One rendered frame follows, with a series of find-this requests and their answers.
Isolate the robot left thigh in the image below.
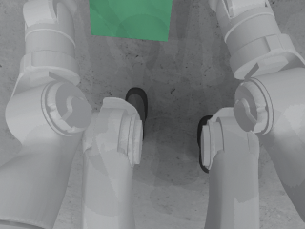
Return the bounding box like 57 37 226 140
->
80 108 143 229

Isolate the carton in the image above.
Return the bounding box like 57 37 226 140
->
89 0 173 42

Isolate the robot left shin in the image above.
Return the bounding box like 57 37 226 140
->
82 97 141 155

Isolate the robot left upper arm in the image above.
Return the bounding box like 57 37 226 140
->
0 80 92 229

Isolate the robot right upper arm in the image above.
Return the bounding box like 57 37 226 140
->
233 67 305 222

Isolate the right robot forearm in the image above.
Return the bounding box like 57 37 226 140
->
208 0 305 80

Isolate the left robot forearm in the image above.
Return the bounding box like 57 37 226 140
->
10 0 81 98

